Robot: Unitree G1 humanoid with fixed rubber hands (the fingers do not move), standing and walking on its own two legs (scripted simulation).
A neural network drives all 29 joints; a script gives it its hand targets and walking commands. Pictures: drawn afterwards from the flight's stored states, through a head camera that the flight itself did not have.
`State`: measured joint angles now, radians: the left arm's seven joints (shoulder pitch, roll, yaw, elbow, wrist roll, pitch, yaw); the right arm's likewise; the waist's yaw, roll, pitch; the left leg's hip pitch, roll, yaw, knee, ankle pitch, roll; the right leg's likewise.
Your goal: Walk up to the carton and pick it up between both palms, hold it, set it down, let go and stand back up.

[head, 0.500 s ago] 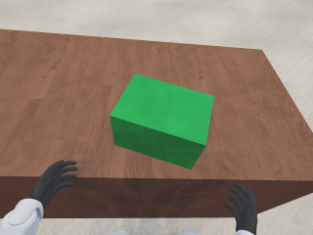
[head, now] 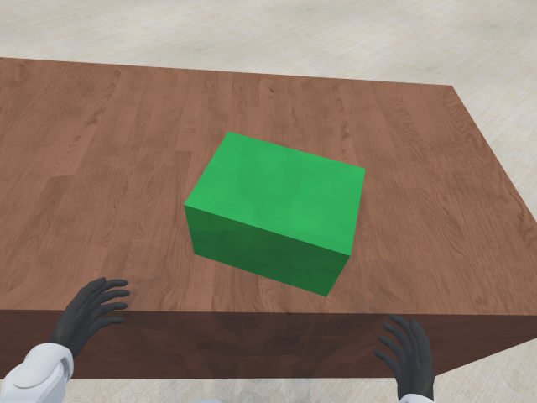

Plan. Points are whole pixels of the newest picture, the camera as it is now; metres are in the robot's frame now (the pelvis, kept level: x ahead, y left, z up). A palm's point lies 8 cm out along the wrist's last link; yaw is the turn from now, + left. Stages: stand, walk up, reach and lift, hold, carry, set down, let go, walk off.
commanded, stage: set down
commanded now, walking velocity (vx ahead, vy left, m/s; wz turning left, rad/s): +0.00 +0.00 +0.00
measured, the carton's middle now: (276, 213) +0.43 -0.02 -0.03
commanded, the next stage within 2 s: let go in 1.96 s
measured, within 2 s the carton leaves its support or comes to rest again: neither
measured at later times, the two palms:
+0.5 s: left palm (76, 339) +0.21 +0.27 -0.03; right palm (409, 385) +0.15 -0.19 -0.04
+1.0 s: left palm (93, 347) +0.20 +0.25 -0.03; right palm (401, 379) +0.16 -0.20 -0.07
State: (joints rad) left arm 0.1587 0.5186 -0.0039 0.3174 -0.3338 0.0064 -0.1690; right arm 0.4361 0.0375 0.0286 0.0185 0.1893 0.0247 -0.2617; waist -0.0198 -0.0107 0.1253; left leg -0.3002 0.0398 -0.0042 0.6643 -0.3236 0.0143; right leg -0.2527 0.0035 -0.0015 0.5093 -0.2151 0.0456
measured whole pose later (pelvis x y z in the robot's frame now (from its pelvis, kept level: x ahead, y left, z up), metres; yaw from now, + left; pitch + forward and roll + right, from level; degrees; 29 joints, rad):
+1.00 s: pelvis +0.00 -0.01 +0.00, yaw +0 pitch -3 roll -3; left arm 0.16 0.38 -0.01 0.32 -0.19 0.18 -0.03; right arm 0.21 -0.08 0.02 0.50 0.06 -0.11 -0.05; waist -0.02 0.05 0.12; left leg -0.26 0.05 0.00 0.64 -0.32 0.00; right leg -0.23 0.01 0.00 0.51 -0.22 0.03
